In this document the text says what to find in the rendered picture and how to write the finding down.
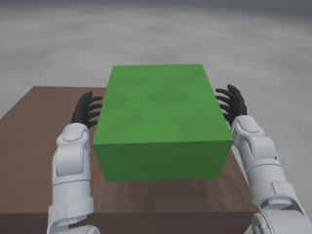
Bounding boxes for robot right forearm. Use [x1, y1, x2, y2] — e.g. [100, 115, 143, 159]
[230, 115, 312, 226]

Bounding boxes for pedestal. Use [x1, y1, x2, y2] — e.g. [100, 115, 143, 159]
[0, 86, 260, 234]

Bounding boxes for carton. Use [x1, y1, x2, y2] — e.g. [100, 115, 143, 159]
[92, 63, 234, 182]

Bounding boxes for robot right hand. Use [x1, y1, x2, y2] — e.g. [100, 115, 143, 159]
[215, 84, 248, 127]

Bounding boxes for robot left forearm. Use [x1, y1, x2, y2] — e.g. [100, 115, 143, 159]
[47, 123, 95, 234]

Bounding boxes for left robot upper arm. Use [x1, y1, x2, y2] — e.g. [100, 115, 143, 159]
[54, 224, 100, 234]

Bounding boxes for right robot upper arm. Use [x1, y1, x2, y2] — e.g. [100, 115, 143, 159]
[252, 210, 312, 234]

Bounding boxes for robot left hand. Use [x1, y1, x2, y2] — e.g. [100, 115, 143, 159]
[70, 92, 102, 129]

